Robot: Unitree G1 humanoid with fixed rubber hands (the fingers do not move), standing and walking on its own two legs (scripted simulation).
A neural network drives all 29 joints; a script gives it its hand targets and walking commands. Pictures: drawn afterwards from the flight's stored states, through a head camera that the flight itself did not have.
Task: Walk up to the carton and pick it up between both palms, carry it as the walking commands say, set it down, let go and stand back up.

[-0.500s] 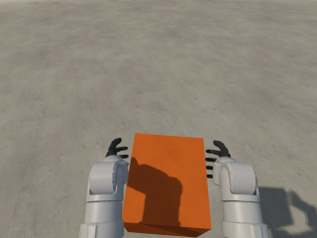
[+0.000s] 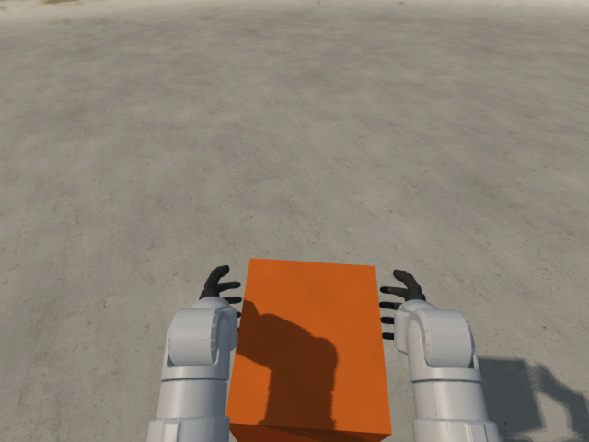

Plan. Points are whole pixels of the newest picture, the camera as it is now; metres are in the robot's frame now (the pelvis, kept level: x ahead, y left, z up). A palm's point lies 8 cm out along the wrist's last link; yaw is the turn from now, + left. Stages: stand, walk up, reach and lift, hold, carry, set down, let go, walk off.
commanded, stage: carry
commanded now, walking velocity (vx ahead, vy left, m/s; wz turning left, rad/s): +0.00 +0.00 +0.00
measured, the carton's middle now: (306, 353) +0.30 +0.01 -0.02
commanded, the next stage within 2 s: none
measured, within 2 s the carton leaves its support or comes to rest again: neither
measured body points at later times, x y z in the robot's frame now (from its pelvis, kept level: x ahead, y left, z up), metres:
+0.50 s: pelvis -0.02 -0.01 +0.00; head -0.05 -0.02 +0.45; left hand +0.29 +0.12 +0.08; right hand +0.29 -0.15 +0.07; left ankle +0.00 +0.06 -0.73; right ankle -0.01 -0.09 -0.73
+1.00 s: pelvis -0.03 -0.03 +0.00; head -0.07 -0.04 +0.45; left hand +0.28 +0.10 +0.08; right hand +0.27 -0.17 +0.08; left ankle +0.00 +0.06 -0.73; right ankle -0.01 -0.09 -0.73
